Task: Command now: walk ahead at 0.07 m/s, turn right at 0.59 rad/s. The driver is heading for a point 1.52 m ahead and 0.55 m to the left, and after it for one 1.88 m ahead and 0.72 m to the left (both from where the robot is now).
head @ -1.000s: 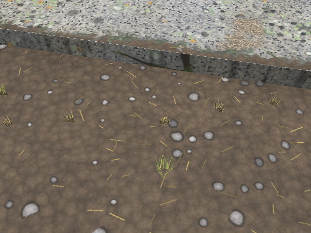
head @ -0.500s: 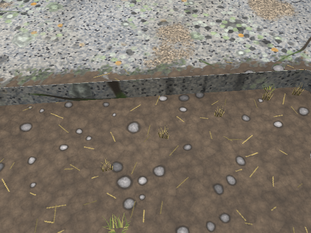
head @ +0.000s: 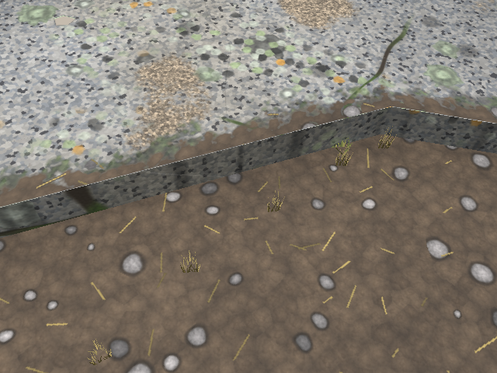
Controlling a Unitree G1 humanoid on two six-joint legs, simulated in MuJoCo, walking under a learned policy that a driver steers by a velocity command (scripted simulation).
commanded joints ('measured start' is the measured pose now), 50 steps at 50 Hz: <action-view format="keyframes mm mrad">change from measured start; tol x32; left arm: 1 126 54 12 -42 -2 31 -21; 50 -143 62 -19 -155 -1 8 16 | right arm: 1 38 -119 -30 -51 -12 -2 -6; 50 191 -229 -100 -91 3 60 35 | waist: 1 4 174 -162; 16 -45 -237 -47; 31 -57 -110 -144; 34 -92 360 -108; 50 -87 150 -113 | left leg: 1 99 245 -172 -209 281 169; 14 -79 179 -138 -174 -156 26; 21 -98 -30 -71 529 -333 -52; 30 31 -19 9 177 -338 -36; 34 332 378 -597 -168 537 190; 50 273 153 -503 -148 128 191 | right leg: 1 -3 -48 -11 28 59 28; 13 360 -68 -88 -821 235 -59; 15 478 -418 298 -1035 194 -101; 16 143 -481 300 -1044 225 -197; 23 367 -365 -3 -873 794 -204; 31 326 -390 -43 -729 703 -154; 35 -175 -102 -50 -132 -177 26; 50 -131 -88 5 -349 119 48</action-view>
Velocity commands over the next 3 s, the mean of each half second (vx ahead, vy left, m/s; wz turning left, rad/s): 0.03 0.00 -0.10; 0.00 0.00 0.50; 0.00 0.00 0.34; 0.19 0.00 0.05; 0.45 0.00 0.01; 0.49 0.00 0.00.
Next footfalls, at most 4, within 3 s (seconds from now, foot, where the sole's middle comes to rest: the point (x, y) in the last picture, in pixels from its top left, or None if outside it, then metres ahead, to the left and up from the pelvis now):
0.28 right None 0.04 -0.12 -0.77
0.66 left None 0.01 0.09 -0.77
1.20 right None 0.09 -0.08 -0.77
1.54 left None -0.06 0.08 -0.77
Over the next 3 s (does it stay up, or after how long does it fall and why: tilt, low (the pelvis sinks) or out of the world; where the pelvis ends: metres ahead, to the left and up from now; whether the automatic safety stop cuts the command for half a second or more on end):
stays up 0.54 0.26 -0.01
